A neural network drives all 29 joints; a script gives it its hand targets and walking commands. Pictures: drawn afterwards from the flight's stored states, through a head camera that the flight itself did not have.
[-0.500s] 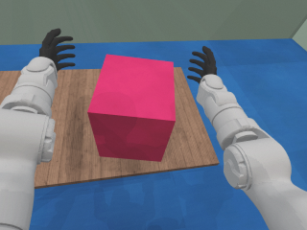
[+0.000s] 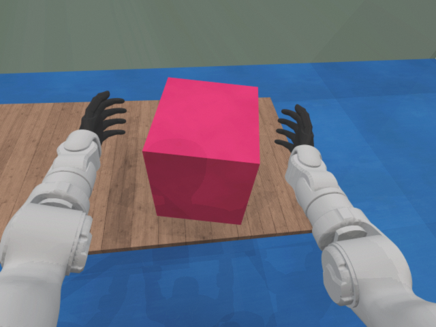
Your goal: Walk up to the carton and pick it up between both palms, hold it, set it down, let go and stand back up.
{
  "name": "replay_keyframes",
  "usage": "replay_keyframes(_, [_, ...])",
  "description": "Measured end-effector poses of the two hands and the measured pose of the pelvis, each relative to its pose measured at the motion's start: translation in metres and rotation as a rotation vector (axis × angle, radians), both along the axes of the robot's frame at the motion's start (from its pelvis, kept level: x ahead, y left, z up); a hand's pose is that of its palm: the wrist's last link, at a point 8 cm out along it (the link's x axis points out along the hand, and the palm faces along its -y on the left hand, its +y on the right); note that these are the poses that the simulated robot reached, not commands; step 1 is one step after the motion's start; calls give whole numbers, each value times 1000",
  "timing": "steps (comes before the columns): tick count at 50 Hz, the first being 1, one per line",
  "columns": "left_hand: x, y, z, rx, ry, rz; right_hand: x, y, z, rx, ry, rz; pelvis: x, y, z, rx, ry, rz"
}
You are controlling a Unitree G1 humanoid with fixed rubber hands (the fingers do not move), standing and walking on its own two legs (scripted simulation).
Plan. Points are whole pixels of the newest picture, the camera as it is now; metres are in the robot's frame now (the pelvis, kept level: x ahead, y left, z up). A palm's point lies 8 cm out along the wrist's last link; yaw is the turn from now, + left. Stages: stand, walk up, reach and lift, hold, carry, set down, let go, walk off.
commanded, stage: set down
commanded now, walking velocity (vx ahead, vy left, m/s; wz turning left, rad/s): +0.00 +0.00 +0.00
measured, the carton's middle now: (205, 153) +0.51 +0.00 +0.00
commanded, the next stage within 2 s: none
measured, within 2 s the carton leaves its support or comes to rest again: neither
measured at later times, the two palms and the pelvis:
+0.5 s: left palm (85, 168) +0.42 +0.23 +0.07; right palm (288, 177) +0.38 -0.15 +0.06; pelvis -0.01 +0.01 -0.01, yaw +0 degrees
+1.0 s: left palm (76, 203) +0.37 +0.25 +0.03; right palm (284, 210) +0.33 -0.14 +0.02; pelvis +0.00 +0.01 -0.01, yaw -1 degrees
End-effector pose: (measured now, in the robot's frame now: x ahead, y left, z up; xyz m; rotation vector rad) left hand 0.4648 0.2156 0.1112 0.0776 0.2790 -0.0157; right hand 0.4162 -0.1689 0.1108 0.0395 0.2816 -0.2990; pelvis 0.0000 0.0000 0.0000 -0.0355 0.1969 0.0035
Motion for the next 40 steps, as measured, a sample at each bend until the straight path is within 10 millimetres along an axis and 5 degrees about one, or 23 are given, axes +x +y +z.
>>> replay_keyframes(40, [-71, 27, -66, -12, 16, -20, -61, 28, -70, 23, -16, -15, -2, 11, -6, -17, -112, -12])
